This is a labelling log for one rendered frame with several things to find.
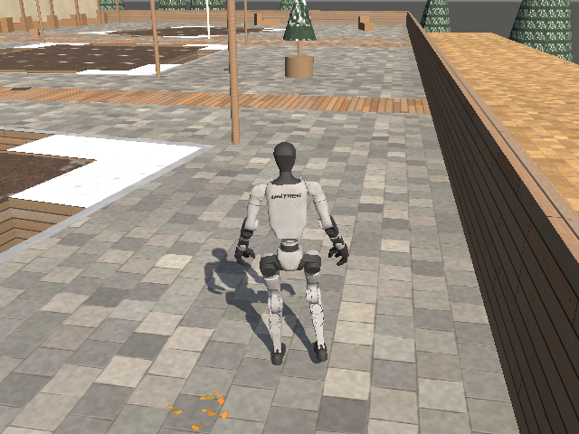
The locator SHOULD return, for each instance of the robot thigh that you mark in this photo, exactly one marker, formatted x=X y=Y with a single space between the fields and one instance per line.
x=271 y=275
x=311 y=261

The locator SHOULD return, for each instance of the robot right thigh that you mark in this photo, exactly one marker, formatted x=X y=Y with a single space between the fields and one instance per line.
x=311 y=261

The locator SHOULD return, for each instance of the robot left upper arm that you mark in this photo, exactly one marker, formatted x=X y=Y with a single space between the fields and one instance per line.
x=254 y=205

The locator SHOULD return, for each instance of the robot left thigh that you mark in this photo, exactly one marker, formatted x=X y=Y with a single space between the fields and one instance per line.
x=271 y=275

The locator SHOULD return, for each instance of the right robot forearm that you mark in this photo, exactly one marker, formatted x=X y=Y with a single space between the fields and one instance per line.
x=335 y=236

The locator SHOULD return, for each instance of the robot left hand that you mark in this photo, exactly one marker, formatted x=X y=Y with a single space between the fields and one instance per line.
x=246 y=253

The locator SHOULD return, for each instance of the robot right hand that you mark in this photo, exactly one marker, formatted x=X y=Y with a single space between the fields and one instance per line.
x=343 y=252

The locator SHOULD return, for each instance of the left robot forearm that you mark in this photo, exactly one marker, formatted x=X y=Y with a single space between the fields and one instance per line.
x=245 y=238

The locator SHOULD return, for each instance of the robot right upper arm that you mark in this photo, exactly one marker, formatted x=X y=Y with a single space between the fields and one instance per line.
x=315 y=189

